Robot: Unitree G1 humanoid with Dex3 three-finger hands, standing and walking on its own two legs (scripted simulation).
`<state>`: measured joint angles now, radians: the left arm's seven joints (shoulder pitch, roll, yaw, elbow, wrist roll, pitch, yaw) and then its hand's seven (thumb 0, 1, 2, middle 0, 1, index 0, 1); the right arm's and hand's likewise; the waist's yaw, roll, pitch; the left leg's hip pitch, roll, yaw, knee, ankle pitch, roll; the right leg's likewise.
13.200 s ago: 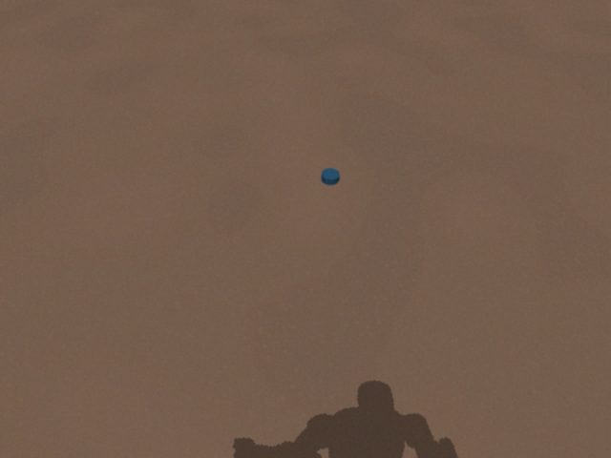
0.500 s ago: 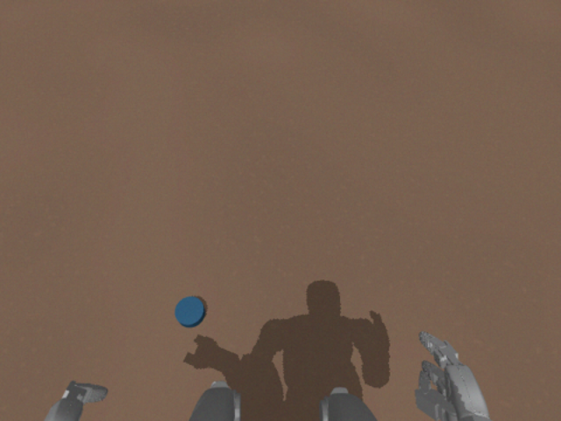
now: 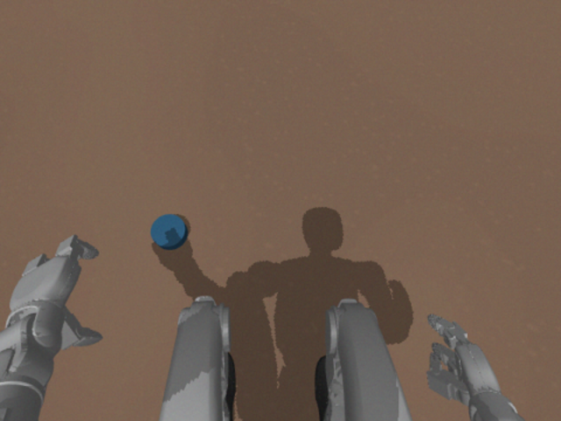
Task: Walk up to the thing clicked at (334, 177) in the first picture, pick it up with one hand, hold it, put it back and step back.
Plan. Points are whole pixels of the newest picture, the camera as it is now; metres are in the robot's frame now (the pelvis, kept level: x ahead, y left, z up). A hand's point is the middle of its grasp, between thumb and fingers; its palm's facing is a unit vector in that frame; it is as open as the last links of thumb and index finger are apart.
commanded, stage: rise first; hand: left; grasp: from above
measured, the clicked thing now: (169, 232) +0.51 +0.29 -0.49
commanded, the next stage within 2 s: none
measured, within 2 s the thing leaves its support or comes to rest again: neither
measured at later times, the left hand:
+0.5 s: hand (112, 253) +0.40 +0.33 -0.27, palm faces -0.46 -0.07 -0.89, open 14.1 cm
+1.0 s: hand (131, 238) +0.45 +0.33 -0.33, palm faces -0.45 -0.04 -0.89, open 14.1 cm
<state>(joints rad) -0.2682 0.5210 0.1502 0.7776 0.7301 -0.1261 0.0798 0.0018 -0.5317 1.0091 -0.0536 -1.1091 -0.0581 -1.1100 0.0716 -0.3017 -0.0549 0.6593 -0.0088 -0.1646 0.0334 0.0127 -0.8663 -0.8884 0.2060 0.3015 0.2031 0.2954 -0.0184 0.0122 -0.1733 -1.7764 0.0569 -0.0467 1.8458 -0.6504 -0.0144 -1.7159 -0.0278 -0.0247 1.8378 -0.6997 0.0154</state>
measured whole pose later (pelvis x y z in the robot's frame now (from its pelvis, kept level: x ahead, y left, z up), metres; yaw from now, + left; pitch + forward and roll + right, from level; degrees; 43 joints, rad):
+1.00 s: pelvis -0.03 +0.01 -0.17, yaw -7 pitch +32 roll -9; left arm -0.93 0.89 0.18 1.40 1.30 -0.31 0.33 0.00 -0.53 1.00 -0.07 -1.03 -0.08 -1.02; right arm 0.10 -0.27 0.07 0.75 -0.17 -0.01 0.12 0.00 -0.91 -0.90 0.21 0.30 0.20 0.29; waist -0.20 -0.05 -0.01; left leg -2.33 0.05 -0.16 2.40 -0.66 0.01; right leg -2.20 0.01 -0.08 2.32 -0.69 0.05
